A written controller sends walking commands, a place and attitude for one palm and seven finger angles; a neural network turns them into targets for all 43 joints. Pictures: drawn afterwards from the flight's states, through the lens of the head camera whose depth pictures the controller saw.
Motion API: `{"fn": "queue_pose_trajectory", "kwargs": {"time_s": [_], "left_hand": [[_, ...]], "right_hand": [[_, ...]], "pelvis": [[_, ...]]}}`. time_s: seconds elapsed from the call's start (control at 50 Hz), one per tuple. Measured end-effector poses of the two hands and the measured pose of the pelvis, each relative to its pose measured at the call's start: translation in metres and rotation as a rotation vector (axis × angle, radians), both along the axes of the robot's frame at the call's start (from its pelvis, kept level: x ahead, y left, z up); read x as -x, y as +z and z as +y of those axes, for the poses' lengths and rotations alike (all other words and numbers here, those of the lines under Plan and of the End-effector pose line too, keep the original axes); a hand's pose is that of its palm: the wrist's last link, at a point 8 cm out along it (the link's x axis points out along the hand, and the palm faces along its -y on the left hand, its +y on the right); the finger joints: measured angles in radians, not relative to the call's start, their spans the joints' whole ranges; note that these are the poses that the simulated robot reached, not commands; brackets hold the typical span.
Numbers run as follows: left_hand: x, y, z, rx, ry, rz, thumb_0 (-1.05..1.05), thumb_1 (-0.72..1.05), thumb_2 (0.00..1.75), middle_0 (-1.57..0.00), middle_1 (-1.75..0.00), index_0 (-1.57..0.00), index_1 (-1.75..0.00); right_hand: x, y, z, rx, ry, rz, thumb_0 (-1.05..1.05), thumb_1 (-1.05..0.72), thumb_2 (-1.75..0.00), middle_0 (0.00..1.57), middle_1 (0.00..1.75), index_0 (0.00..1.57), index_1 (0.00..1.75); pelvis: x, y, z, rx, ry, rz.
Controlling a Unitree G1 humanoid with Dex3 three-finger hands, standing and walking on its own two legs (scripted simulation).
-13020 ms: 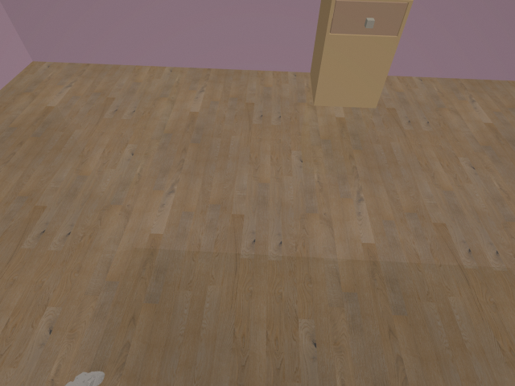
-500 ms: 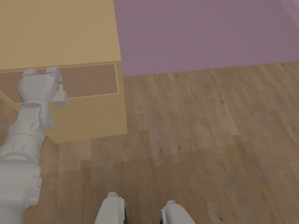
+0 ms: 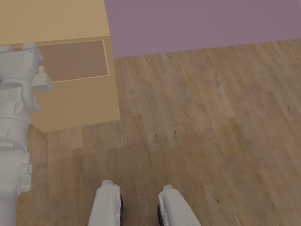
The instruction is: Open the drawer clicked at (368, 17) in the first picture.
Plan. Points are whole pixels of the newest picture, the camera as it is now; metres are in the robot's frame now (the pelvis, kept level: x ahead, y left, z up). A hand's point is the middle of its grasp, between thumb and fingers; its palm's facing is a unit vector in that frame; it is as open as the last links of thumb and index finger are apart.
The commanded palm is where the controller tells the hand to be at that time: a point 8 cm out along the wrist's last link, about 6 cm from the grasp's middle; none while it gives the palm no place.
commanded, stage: move the hooked fingers above the handle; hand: left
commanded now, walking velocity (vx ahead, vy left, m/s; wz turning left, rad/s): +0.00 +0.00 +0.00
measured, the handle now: (41, 77) +0.55 +0.30 -0.07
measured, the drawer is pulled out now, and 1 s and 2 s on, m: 0.00 0.00 0.00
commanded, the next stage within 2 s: lower the fingers behind the handle in 0.48 s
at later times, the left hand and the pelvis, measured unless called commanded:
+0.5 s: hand (26, 82) +0.50 +0.30 -0.02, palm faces -0.05 -0.03 -1.00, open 13.8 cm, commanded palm +0.50 +0.27 +0.05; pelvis +0.00 +0.00 +0.00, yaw +0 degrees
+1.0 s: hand (32, 86) +0.50 +0.30 -0.05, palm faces -0.03 -0.03 -1.00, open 13.8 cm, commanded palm +0.51 +0.26 +0.02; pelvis -0.01 +0.01 -0.03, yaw -1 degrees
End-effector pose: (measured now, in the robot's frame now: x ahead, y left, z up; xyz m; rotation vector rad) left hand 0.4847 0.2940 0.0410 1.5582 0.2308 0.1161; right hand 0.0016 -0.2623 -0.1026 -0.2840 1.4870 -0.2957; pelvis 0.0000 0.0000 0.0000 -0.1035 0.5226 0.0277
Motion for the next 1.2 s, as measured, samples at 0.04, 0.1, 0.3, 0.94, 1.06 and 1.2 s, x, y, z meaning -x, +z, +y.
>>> {"fn": "queue_pose_trajectory", "kwargs": {"time_s": [0.04,0.1,0.3,0.94,1.06,1.2], "left_hand": [[0.002,0.003,0.002,-0.001,0.004,0.013,0.00,-0.48,0.31,-0.32,-1.20,-0.33,-1.21],[0.004,0.006,0.006,-0.002,0.001,0.031,0.00,-0.48,0.31,-0.32,-1.20,-0.33,-1.21],[0.003,0.001,0.002,0.023,-0.053,0.000,0.00,-0.49,0.31,-0.32,-1.20,-0.32,-1.20],[0.003,-0.030,0.005,0.028,-0.058,-0.036,0.00,-0.49,0.31,-0.32,-1.20,-0.32,-1.20],[0.004,-0.040,0.008,0.007,-0.017,-0.033,0.00,-0.48,0.31,-0.32,-1.20,-0.32,-1.20],[0.003,-0.038,0.006,0.010,-0.016,-0.001,0.00,-0.48,0.31,-0.32,-1.20,-0.32,-1.20]], "right_hand": [[-0.002,0.002,0.001,-0.002,0.004,-0.011,0.00,-0.91,-0.90,0.20,0.30,0.21,0.30],[-0.007,0.004,0.000,0.003,0.015,-0.030,0.00,-0.90,-0.90,0.20,0.30,0.21,0.30],[-0.020,0.004,-0.011,0.047,0.046,-0.066,0.00,-0.90,-0.90,0.20,0.30,0.21,0.30],[-0.010,-0.013,-0.005,0.041,0.042,-0.030,0.00,-0.90,-0.90,0.20,0.30,0.21,0.30],[-0.008,-0.022,0.000,0.022,0.040,-0.014,0.00,-0.91,-0.90,0.20,0.30,0.20,0.30],[-0.008,-0.025,0.006,0.008,0.043,-0.025,0.00,-0.91,-0.90,0.20,0.30,0.21,0.30]], "pelvis": [[0.000,0.002,0.000,0.000,0.001,-0.006],[0.000,0.004,0.000,0.000,0.005,-0.011],[0.001,-0.003,0.000,0.005,0.010,0.002],[0.007,-0.022,0.007,0.020,0.000,0.032],[0.010,-0.027,0.007,0.022,0.000,0.042],[0.010,-0.027,0.005,0.024,0.002,0.040]]}}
